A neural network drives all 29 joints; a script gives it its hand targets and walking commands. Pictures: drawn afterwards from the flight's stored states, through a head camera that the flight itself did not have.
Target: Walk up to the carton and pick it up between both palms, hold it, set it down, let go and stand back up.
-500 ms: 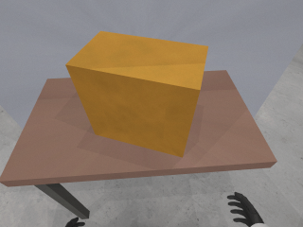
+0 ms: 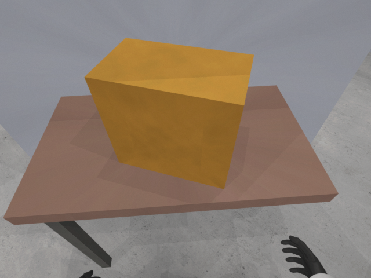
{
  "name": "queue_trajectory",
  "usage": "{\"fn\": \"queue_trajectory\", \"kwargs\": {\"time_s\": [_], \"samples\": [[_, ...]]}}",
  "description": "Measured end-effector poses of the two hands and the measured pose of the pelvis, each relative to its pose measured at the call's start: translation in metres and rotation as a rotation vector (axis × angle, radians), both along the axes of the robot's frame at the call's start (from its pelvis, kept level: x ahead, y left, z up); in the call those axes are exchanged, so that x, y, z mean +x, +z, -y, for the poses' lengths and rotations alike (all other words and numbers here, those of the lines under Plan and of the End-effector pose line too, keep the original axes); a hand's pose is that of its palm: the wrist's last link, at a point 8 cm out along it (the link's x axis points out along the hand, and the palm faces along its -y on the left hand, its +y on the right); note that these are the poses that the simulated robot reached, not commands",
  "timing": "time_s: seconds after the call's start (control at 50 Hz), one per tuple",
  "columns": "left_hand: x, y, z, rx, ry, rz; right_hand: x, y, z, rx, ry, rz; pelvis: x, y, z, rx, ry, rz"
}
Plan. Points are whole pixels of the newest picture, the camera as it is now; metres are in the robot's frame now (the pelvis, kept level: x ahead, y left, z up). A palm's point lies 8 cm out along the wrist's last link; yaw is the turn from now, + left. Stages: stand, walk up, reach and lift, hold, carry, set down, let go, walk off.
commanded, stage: walk up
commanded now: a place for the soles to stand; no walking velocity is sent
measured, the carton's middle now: (176, 116) +0.47 +0.03 +0.09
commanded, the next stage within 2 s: none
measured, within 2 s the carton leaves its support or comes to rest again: neither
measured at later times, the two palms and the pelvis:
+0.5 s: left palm out of the picture -0.03 +0.44 -0.12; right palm out of the picture +0.06 -0.16 -0.07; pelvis -0.07 +0.13 +0.00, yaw +1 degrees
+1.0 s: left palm out of the picture -0.05 +0.48 -0.18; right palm out of the picture -0.02 -0.13 -0.05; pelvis -0.11 +0.18 -0.01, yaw +1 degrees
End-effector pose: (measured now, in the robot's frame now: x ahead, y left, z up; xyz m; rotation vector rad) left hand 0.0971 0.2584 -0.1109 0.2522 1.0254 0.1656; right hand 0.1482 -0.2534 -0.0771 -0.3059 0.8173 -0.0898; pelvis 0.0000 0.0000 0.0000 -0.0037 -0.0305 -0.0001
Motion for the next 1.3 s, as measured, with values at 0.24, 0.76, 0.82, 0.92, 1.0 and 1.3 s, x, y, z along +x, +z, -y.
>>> {"fn": "queue_trajectory", "kwargs": {"time_s": [0.24, 0.76, 0.82, 0.92, 1.0, 1.3], "samples": [[-0.069, -0.005, -0.115, 0.188, 0.052, -0.073, -0.039, -0.023, -0.035, -0.091, 0.045, -0.14, -0.028, -0.019, -0.066, -0.084, 0.009, 0.026], [-0.165, -0.031, -0.25, 0.12, 0.05, -0.198, -0.122, -0.013, -0.155, -0.14, 0.01, -0.139, -0.106, -0.023, -0.192, -0.048, 0.027, 0.087], [-0.153, -0.044, -0.247, 0.071, 0.033, -0.176, -0.143, -0.009, -0.158, -0.164, -0.033, -0.166, -0.111, -0.023, -0.197, -0.036, 0.026, 0.115], [-0.145, -0.057, -0.234, -0.001, 0.003, -0.18, -0.161, 0.018, -0.143, -0.259, -0.076, -0.169, -0.114, -0.016, -0.192, -0.027, 0.025, 0.111], [-0.145, -0.065, -0.22, -0.028, -0.008, -0.204, -0.168, 0.028, -0.128, -0.301, -0.092, -0.17, -0.113, -0.015, -0.181, -0.011, 0.024, 0.104], [-0.115, -0.053, -0.13, 0.044, -0.082, -0.15, -0.18, -0.018, -0.03, -0.229, -0.118, -0.185, -0.109, -0.034, -0.084, 0.054, -0.03, 0.096]]}}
